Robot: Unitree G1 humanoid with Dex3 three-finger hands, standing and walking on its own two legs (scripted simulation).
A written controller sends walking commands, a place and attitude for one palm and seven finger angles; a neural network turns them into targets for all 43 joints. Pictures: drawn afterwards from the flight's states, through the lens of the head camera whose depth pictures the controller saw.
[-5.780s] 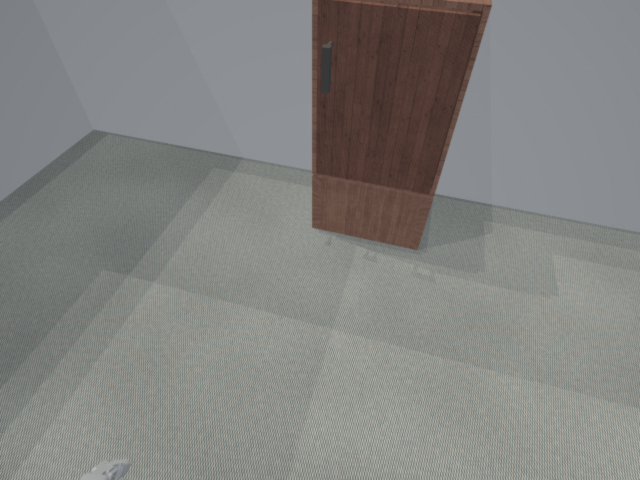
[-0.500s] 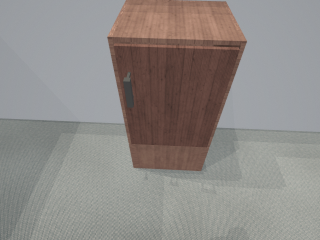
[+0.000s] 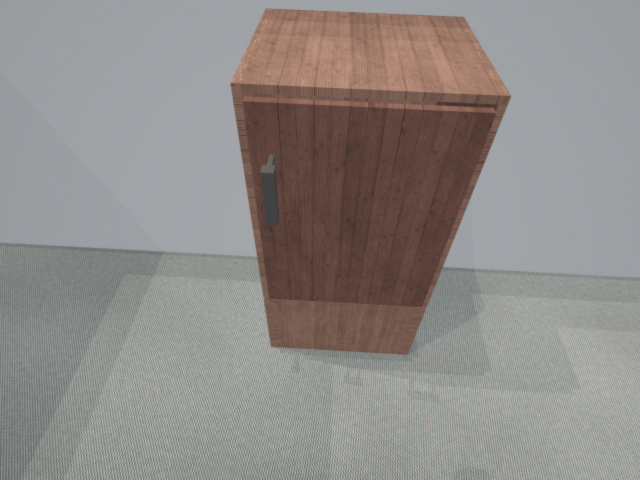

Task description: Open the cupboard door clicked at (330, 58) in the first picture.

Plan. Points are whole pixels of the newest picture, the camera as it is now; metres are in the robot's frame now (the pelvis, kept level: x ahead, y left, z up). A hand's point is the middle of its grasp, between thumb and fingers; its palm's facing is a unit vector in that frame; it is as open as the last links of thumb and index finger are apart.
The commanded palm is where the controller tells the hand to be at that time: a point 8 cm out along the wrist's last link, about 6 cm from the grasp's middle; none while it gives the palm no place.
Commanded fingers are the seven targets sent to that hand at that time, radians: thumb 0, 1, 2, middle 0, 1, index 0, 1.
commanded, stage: shuffle to correct the standing spot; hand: left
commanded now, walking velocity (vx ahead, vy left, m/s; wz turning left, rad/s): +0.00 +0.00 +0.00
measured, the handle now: (272, 189) +0.63 +0.13 -0.02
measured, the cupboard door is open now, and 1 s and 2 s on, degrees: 0 0 0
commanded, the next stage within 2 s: come to a stop and stand still in 0.42 s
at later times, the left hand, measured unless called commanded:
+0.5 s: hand out of the picture -0.02 +0.14 -0.18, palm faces +0.09 -0.98 -0.17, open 7.3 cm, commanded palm none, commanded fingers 0.00 0.90 0.90 -0.20 -0.30 -0.20 -0.30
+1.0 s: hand out of the picture +0.16 +0.14 -0.17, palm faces +0.04 -0.96 -0.28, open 7.3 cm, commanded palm none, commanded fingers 0.00 0.90 0.90 -0.20 -0.30 -0.20 -0.30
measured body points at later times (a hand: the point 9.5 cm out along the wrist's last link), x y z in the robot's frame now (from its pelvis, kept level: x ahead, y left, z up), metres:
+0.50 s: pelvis +0.06 -0.02 -0.01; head +0.08 -0.01 +0.44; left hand -0.02 +0.19 -0.16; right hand +0.08 -0.25 -0.16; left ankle +0.04 +0.08 -0.70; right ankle -0.04 -0.12 -0.74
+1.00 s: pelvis +0.09 -0.06 -0.01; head +0.12 -0.08 +0.44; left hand +0.16 +0.19 -0.15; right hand +0.17 -0.29 -0.17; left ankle +0.12 +0.07 -0.73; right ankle +0.11 -0.17 -0.74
